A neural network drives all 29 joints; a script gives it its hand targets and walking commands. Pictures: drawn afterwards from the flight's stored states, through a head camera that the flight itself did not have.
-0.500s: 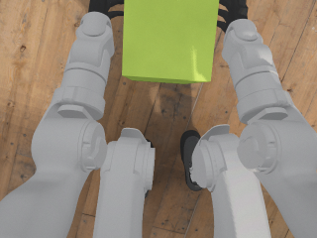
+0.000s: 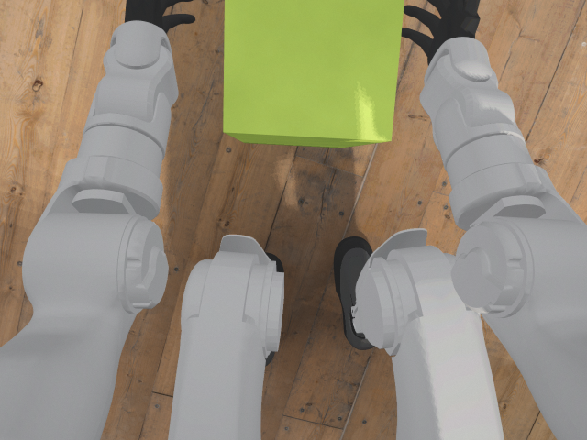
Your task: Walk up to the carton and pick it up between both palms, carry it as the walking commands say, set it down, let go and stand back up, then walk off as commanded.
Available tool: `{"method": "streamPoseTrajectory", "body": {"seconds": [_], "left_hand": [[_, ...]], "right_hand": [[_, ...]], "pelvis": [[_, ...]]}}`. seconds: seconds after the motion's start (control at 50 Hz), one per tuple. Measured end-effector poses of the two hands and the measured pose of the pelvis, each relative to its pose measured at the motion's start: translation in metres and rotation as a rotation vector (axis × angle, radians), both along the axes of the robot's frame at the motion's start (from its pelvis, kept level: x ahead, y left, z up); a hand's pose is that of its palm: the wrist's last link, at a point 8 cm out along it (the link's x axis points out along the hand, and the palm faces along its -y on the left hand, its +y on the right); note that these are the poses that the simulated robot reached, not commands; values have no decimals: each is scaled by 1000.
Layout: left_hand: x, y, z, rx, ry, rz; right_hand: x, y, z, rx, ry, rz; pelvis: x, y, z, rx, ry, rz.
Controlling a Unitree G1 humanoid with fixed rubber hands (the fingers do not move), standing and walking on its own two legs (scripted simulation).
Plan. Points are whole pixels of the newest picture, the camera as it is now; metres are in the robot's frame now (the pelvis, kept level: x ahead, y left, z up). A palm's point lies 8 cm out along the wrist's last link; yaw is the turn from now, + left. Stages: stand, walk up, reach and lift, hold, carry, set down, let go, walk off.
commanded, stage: set down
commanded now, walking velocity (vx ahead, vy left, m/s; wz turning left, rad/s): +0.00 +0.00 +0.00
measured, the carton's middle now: (303, 39) +0.55 +0.02 -0.24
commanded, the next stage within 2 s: let go in 1.44 s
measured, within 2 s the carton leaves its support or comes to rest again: neither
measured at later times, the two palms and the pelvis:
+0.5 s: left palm out of the picture +0.54 +0.19 -0.09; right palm out of the picture +0.54 -0.14 -0.07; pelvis -0.02 +0.00 +0.03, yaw +1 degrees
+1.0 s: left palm out of the picture +0.55 +0.21 +0.05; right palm out of the picture +0.54 -0.13 +0.06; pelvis -0.02 +0.01 +0.16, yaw +2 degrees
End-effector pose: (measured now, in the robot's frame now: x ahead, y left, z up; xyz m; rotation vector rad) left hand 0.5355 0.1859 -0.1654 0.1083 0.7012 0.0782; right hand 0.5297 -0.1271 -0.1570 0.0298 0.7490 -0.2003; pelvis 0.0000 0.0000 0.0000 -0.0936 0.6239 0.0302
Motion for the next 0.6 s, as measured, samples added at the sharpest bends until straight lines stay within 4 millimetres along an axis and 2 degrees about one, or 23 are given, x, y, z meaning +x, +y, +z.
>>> {"method": "streamPoseTrajectory", "body": {"seconds": [0.1,0.16,0.24,0.32,0.42,0.54,0.6], "left_hand": [[-2,-2,-4,-25,7,7],[-1,-1,0,-29,-15,17],[4,3,21,-4,-104,20],[2,4,34,-17,-69,31],[9,4,61,-22,-93,34],[7,6,84,-27,-69,36],[10,7,105,-33,-96,34]], "right_hand": [[-1,-5,-3,12,4,-13],[6,-5,6,8,-44,-7],[17,-15,33,-11,-147,-22],[11,-16,40,-15,-96,-32],[11,-16,61,-28,-101,-32],[15,-13,93,-36,-114,-22],[16,-13,112,-56,-132,-16]], "pelvis": [[-1,0,0,2,-3,-2],[-3,-1,0,4,-20,-1],[-12,-1,8,11,-143,9],[-15,-1,10,13,-167,11],[-17,-2,19,14,-183,13],[-18,-2,40,12,-191,19],[-18,-1,55,8,-188,22]]}}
